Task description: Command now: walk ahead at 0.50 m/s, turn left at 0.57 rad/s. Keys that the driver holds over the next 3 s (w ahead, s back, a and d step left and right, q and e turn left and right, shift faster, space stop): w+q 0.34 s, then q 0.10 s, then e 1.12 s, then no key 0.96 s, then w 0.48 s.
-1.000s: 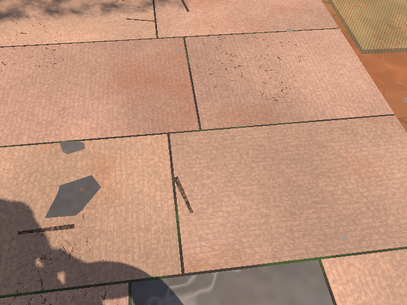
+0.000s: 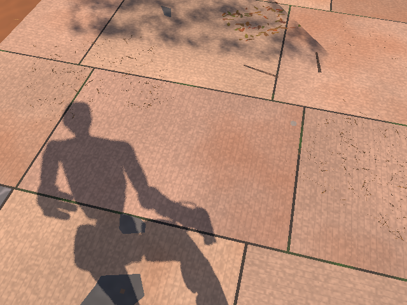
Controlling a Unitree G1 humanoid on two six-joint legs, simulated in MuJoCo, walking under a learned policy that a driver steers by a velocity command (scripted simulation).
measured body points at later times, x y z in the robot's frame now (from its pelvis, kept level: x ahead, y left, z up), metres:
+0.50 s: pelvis +0.27 -0.05 +0.00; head +0.30 -0.05 +0.45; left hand +0.28 +0.24 -0.11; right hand +0.49 -0.28 -0.10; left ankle +0.27 +0.10 -0.67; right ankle +0.30 -0.15 -0.74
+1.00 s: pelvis +0.36 -0.01 -0.01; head +0.39 -0.01 +0.44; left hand +0.44 +0.29 -0.12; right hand +0.56 -0.26 -0.11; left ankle +0.39 +0.13 -0.74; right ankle +0.38 -0.13 -0.72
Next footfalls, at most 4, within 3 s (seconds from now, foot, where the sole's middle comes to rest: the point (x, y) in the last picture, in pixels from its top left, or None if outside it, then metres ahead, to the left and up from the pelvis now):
0.26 right None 0.34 -0.14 -0.78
0.68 left None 0.43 0.14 -0.78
1.06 right None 0.42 -0.12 -0.78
1.56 left None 0.46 0.10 -0.78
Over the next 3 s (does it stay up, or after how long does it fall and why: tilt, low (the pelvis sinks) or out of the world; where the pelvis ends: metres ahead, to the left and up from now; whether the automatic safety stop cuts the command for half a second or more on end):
stays up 0.50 -0.03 0.00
